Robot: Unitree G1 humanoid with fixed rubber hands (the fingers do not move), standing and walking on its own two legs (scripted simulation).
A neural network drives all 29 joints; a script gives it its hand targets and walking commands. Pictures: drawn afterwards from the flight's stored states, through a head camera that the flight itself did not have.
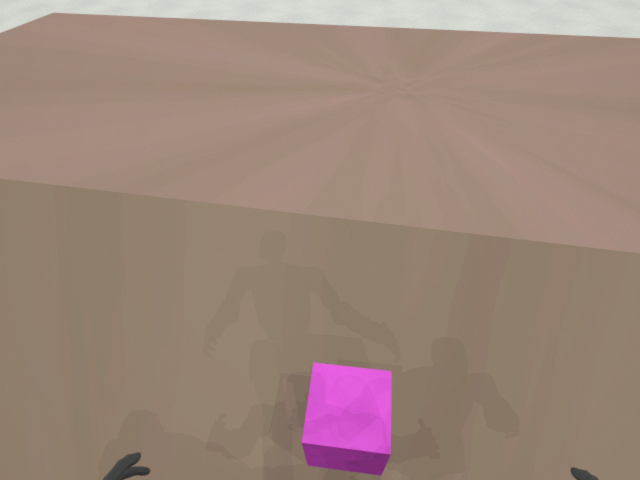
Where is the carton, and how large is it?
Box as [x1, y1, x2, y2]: [302, 363, 391, 475]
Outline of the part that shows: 313,363 302,437 302,445 307,464 380,475 390,454 391,371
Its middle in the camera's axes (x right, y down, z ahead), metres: +0.07 +0.49 +1.07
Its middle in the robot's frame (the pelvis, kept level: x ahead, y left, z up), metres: +0.38 -0.01 -0.66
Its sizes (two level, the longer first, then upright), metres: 0.210 0.200 0.250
